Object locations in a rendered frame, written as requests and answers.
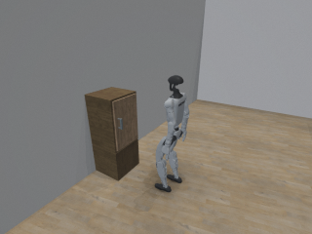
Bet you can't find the cupboard door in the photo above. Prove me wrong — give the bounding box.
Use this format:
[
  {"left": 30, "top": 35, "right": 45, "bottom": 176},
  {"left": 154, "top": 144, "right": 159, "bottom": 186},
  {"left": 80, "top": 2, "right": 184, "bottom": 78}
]
[{"left": 112, "top": 94, "right": 138, "bottom": 151}]

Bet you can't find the handle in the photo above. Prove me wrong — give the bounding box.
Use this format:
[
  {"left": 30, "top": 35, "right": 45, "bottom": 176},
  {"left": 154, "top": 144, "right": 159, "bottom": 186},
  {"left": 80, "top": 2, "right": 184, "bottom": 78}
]
[{"left": 117, "top": 118, "right": 123, "bottom": 130}]

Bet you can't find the right robot shin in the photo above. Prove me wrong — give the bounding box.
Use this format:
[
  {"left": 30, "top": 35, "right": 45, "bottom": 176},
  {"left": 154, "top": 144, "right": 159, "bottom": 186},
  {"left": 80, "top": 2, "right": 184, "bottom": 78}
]
[{"left": 168, "top": 152, "right": 178, "bottom": 178}]

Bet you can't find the right robot thigh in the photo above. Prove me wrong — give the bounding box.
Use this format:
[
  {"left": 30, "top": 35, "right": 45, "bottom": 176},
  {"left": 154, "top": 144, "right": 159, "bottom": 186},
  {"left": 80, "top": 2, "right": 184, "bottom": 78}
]
[{"left": 169, "top": 131, "right": 183, "bottom": 160}]

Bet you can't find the left robot upper arm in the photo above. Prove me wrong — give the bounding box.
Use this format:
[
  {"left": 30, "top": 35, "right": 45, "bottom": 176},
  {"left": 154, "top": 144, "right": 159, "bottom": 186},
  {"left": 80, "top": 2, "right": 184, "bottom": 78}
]
[{"left": 164, "top": 98, "right": 176, "bottom": 127}]

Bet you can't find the robot right forearm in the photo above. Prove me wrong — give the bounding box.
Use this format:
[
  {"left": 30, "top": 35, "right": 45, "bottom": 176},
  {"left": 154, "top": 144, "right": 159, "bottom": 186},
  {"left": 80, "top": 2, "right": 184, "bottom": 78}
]
[{"left": 181, "top": 114, "right": 189, "bottom": 130}]

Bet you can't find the right robot upper arm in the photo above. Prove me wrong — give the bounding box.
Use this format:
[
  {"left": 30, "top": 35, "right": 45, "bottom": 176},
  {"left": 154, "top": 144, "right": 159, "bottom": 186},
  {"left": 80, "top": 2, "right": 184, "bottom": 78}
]
[{"left": 181, "top": 93, "right": 190, "bottom": 116}]

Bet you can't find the robot left forearm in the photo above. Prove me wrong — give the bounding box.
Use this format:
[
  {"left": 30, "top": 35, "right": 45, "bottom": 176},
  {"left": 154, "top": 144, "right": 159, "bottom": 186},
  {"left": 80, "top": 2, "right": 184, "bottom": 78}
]
[{"left": 165, "top": 122, "right": 176, "bottom": 147}]

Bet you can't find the right robot hand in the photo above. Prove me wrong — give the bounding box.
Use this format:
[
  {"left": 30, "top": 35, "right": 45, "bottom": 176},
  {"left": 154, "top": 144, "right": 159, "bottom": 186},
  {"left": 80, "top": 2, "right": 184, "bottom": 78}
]
[{"left": 181, "top": 129, "right": 187, "bottom": 141}]

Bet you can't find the left robot hand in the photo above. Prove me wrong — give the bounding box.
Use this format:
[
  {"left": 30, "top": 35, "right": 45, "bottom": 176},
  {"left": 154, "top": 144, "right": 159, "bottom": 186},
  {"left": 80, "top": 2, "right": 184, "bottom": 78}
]
[{"left": 160, "top": 145, "right": 171, "bottom": 161}]

